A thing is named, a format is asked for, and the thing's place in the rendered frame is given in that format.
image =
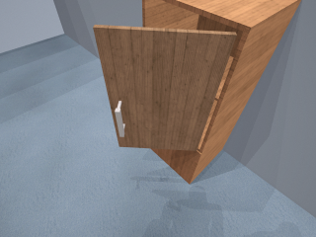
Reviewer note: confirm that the cupboard door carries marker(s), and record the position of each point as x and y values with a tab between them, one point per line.
166	80

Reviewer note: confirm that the handle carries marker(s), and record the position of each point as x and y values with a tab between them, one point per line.
121	125

